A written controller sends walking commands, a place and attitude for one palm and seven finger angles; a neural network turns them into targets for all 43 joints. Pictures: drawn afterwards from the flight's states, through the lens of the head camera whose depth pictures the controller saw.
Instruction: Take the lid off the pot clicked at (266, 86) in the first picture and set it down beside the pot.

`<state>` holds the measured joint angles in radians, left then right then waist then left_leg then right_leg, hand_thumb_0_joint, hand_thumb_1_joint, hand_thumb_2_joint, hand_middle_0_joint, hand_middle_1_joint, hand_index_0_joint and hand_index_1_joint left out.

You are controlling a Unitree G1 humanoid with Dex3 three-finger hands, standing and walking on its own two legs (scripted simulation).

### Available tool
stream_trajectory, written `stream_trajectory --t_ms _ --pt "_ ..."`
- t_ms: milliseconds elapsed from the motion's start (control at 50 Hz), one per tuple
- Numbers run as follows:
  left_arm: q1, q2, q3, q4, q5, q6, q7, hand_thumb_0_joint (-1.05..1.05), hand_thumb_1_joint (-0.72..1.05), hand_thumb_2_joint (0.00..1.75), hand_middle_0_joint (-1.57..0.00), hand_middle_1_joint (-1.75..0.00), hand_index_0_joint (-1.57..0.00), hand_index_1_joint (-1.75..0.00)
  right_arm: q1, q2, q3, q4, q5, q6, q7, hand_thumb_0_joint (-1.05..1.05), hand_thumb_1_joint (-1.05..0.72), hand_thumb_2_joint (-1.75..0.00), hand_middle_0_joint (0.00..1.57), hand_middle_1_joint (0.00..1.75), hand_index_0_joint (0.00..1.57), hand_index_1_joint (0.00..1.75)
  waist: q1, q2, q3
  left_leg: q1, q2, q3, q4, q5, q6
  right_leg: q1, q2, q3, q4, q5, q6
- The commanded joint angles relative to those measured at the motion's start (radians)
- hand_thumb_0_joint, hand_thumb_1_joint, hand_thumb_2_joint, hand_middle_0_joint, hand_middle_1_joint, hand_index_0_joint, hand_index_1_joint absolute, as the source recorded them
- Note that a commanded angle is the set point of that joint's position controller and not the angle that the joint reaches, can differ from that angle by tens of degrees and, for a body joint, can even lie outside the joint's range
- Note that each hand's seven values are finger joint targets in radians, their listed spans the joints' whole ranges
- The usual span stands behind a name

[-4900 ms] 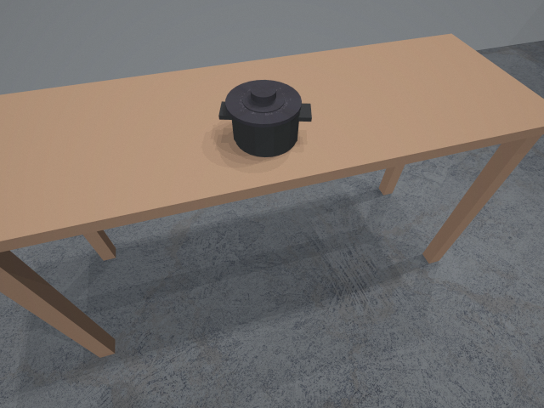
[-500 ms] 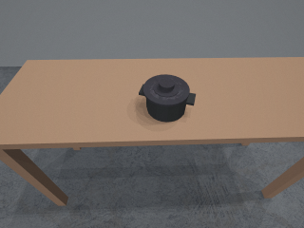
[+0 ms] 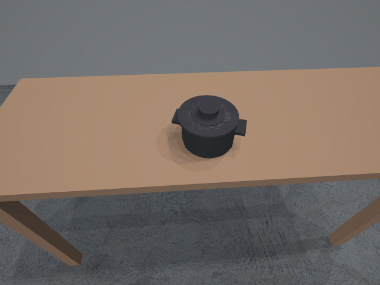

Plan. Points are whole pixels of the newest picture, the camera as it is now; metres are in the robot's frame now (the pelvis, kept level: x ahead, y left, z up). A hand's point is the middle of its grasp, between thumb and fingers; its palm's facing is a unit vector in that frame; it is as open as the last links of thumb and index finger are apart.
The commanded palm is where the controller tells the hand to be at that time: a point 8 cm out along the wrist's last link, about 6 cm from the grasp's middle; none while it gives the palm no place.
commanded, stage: come to a stop and stand still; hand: left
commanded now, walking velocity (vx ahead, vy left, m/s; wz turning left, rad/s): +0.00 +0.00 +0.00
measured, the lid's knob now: (208, 109) +0.51 -0.02 +0.09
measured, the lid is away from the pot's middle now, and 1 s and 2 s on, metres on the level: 0.01 0.01 0.01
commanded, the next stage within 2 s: look again from close up in 0.28 s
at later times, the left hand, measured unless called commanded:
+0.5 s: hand out of the picture -0.01 +0.17 -0.18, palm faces +0.04 -0.98 -0.19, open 7.3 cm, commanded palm none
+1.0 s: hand out of the picture -0.06 +0.23 -0.18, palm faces +0.04 -0.98 -0.18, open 7.4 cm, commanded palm none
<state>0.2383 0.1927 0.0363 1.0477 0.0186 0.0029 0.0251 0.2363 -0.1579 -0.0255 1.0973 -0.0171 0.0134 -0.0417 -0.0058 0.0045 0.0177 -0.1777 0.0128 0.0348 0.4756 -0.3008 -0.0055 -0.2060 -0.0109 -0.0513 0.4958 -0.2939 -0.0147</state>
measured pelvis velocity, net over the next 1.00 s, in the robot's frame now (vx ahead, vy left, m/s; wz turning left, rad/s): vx -0.04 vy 0.05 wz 0.01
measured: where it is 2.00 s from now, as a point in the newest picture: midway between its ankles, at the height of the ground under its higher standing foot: outside the picture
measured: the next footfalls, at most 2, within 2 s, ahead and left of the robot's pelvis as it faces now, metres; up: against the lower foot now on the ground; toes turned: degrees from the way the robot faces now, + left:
none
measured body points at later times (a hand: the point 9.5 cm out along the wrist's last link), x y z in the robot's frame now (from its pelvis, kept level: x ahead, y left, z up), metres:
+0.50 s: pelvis -0.01 +0.00 +0.00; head +0.01 +0.01 +0.45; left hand -0.01 +0.22 -0.16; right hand +0.02 -0.23 -0.16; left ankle -0.03 +0.12 -0.74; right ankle -0.02 -0.11 -0.74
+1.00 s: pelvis -0.04 +0.05 +0.00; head -0.04 +0.07 +0.45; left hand -0.06 +0.28 -0.17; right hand -0.01 -0.18 -0.14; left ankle -0.03 +0.12 -0.74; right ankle -0.02 -0.11 -0.74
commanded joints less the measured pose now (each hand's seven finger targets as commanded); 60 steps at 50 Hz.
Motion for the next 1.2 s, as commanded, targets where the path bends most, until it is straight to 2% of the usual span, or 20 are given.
stream_trajectory --t_ms 0,80,160,280,340,360,380,400,420,460,480,500,540,580,620,700,760,880,1120,1180 --pt "0.041 0.074 0.004 -0.020 -0.011 -0.017 0.005 0.00 0.90 0.90 -0.20 -0.30 -0.20 -0.30 0.038 -0.077 -0.006 -0.021 0.002 -0.024 0.005 0.00 -0.90 -0.90 0.20 0.30 0.20 0.30 0.002 -0.054 -0.014 -0.001 0.078 -0.080 -0.086 0.216 0.020 0.032 -0.110 0.112 -0.122 0.313 -0.020" --pt "0.054 0.076 0.002 -0.001 -0.013 -0.025 0.007 0.00 0.90 0.90 -0.20 -0.30 -0.20 -0.30 0.048 -0.073 0.000 0.001 0.005 -0.031 0.005 0.00 -0.90 -0.90 0.20 0.30 0.20 0.30 0.010 -0.052 -0.027 0.011 0.084 -0.074 -0.101 0.240 0.017 0.070 -0.107 0.097 -0.134 0.347 -0.016" --pt "0.062 0.067 0.002 0.018 -0.012 -0.029 0.011 0.00 0.90 0.90 -0.20 -0.30 -0.20 -0.30 0.062 -0.067 0.001 0.019 0.004 -0.032 0.004 0.00 -0.90 -0.90 0.20 0.30 0.20 0.30 0.010 -0.012 -0.031 0.027 0.083 -0.073 -0.097 0.263 0.013 0.073 -0.111 0.098 -0.135 0.372 -0.018" --pt "0.072 0.062 -0.001 0.035 -0.013 -0.030 0.010 0.00 0.90 0.90 -0.20 -0.30 -0.20 -0.30 0.072 -0.060 0.003 0.030 0.006 -0.031 0.001 0.00 -0.90 -0.90 0.20 0.30 0.20 0.30 0.012 -0.029 -0.014 0.024 0.085 -0.071 -0.102 0.242 0.015 0.072 -0.105 0.088 -0.153 0.350 -0.019" --pt "0.075 0.055 -0.002 0.043 -0.011 -0.030 0.011 0.00 0.90 0.90 -0.20 -0.30 -0.20 -0.30 0.079 -0.059 0.004 0.036 0.005 -0.032 0.001 0.00 -0.90 -0.90 0.20 0.30 0.20 0.30 0.009 -0.005 0.006 0.023 0.082 -0.073 -0.105 0.239 0.014 0.053 -0.106 0.091 -0.157 0.324 -0.018" --pt "0.173 0.085 -0.008 0.075 0.002 -0.048 0.056 0.00 0.90 0.90 -0.20 -0.30 -0.20 -0.30 -0.025 -0.106 -0.001 -0.044 0.013 -0.042 0.010 0.00 -0.90 -0.90 0.20 0.30 0.20 0.30 0.050 -0.007 0.084 -0.084 0.078 0.000 0.117 0.193 -0.011 0.023 -0.172 0.172 -0.124 0.763 0.029" --pt "0.164 0.135 0.007 0.053 -0.004 -0.041 0.050 0.00 0.90 0.90 -0.20 -0.30 -0.20 -0.30 0.020 -0.061 -0.001 -0.061 0.019 -0.027 0.008 0.00 -0.90 -0.90 0.20 0.30 0.20 0.30 0.016 -0.040 -0.032 -0.110 0.026 0.006 0.103 0.129 -0.026 0.183 -0.218 0.162 -0.055 1.010 -0.030" --pt "0.180 0.123 0.002 0.039 -0.010 -0.043 0.050 0.00 0.90 0.90 -0.20 -0.30 -0.20 -0.30 0.041 -0.032 -0.003 -0.057 0.018 -0.028 0.004 0.00 -0.90 -0.90 0.20 0.30 0.20 0.30 0.018 -0.078 -0.077 -0.100 0.025 -0.005 0.069 0.042 -0.011 0.217 -0.223 0.164 -0.040 0.985 -0.041" --pt "0.172 0.112 -0.005 0.032 -0.012 -0.044 0.049 0.00 0.90 0.90 -0.20 -0.30 -0.20 -0.30 0.053 -0.045 -0.008 -0.062 0.019 -0.031 0.005 0.00 -0.90 -0.90 0.20 0.30 0.20 0.30 0.007 -0.132 -0.111 -0.075 0.036 -0.017 0.060 0.047 -0.002 0.193 -0.210 0.153 -0.045 0.831 -0.062" --pt "0.127 0.084 -0.012 0.004 -0.008 -0.044 0.042 0.00 0.90 0.90 -0.20 -0.30 -0.20 -0.30 0.056 -0.068 -0.013 -0.062 0.016 -0.028 0.010 0.00 -0.90 -0.90 0.20 0.30 0.20 0.30 -0.008 -0.165 -0.088 -0.030 0.047 -0.038 0.036 0.112 0.010 0.106 -0.165 0.130 -0.067 0.546 -0.054" --pt "0.100 0.080 -0.012 -0.011 -0.007 -0.036 0.037 0.00 0.90 0.90 -0.20 -0.30 -0.20 -0.30 0.063 -0.067 -0.013 -0.066 0.012 -0.026 0.012 0.00 -0.90 -0.90 0.20 0.30 0.20 0.30 -0.014 -0.117 -0.056 -0.006 0.057 -0.047 0.018 0.134 0.011 0.040 -0.150 0.112 -0.073 0.385 -0.054" --pt "0.098 0.065 -0.015 -0.015 -0.006 -0.036 0.035 0.00 0.90 0.90 -0.20 -0.30 -0.20 -0.30 0.058 -0.076 -0.012 -0.066 0.008 -0.028 0.012 0.00 -0.90 -0.90 0.20 0.30 0.20 0.30 -0.012 -0.083 -0.003 -0.013 0.069 -0.060 0.011 0.166 0.018 -0.016 -0.125 0.107 -0.078 0.301 -0.042" --pt "0.119 0.059 -0.019 -0.015 -0.003 -0.034 0.032 0.00 0.90 0.90 -0.20 -0.30 -0.20 -0.30 0.048 -0.080 -0.009 -0.066 0.008 -0.034 0.012 0.00 -0.90 -0.90 0.20 0.30 0.20 0.30 -0.001 0.016 0.026 -0.028 0.084 -0.089 -0.008 0.243 0.029 -0.020 -0.104 0.100 -0.067 0.257 -0.035" --pt "0.125 0.066 -0.019 -0.022 -0.003 -0.024 0.027 0.00 0.90 0.90 -0.20 -0.30 -0.20 -0.30 0.035 -0.082 -0.005 -0.080 0.007 -0.035 0.013 0.00 -0.90 -0.90 0.20 0.30 0.20 0.30 0.009 0.065 0.044 -0.052 0.094 -0.106 -0.041 0.203 0.033 -0.018 -0.092 0.084 -0.075 0.155 -0.032" --pt "0.129 0.059 -0.021 -0.022 0.000 -0.018 0.025 0.00 0.90 0.90 -0.20 -0.30 -0.20 -0.30 0.027 -0.097 -0.004 -0.090 0.007 -0.036 0.014 0.00 -0.90 -0.90 0.20 0.30 0.20 0.30 0.008 0.060 0.080 -0.101 0.093 -0.125 -0.074 0.094 0.037 -0.029 -0.078 0.077 -0.083 0.072 -0.026" --pt "0.132 0.053 -0.022 -0.040 0.004 -0.008 0.018 0.00 0.90 0.90 -0.20 -0.30 -0.20 -0.30 0.024 -0.120 -0.007 -0.111 0.005 -0.039 0.018 0.00 -0.90 -0.90 0.20 0.30 0.20 0.30 0.016 0.070 0.097 -0.159 0.107 -0.178 -0.167 -0.086 0.050 -0.017 -0.059 0.038 -0.057 0.034 -0.011" --pt "0.149 0.049 -0.025 -0.042 0.007 -0.010 0.017 0.00 0.90 0.90 -0.20 -0.30 -0.20 -0.30 0.021 -0.127 -0.009 -0.119 0.007 -0.040 0.020 0.00 -0.90 -0.90 0.20 0.30 0.20 0.30 0.021 0.044 0.092 -0.168 0.104 -0.187 -0.194 -0.130 0.055 -0.004 -0.063 0.035 -0.058 0.054 -0.006" --pt "0.153 0.067 -0.023 -0.052 0.005 -0.013 0.013 0.00 0.90 0.90 -0.20 -0.30 -0.20 -0.30 0.042 -0.125 -0.009 -0.117 0.009 -0.046 0.022 0.00 -0.90 -0.90 0.20 0.30 0.20 0.30 0.021 0.013 0.053 -0.124 0.099 -0.188 -0.193 -0.083 0.060 -0.003 -0.075 0.033 -0.068 0.072 -0.003" --pt "0.174 0.061 -0.027 -0.024 0.001 -0.017 0.016 0.00 0.90 0.90 -0.20 -0.30 -0.20 -0.30 0.074 -0.111 -0.002 -0.073 0.013 -0.050 0.020 0.00 -0.90 -0.90 0.20 0.30 0.20 0.30 0.019 0.026 0.058 -0.090 0.093 -0.166 -0.180 0.003 0.055 -0.008 -0.089 0.044 -0.087 0.105 0.000" --pt "0.175 0.065 -0.026 -0.019 0.000 -0.019 0.016 0.00 0.90 0.90 -0.20 -0.30 -0.20 -0.30 0.086 -0.099 -0.001 -0.063 0.015 -0.051 0.019 0.00 -0.90 -0.90 0.20 0.30 0.20 0.30 0.019 -0.003 0.049 -0.069 0.093 -0.150 -0.167 0.051 0.057 -0.003 -0.093 0.044 -0.091 0.129 -0.002"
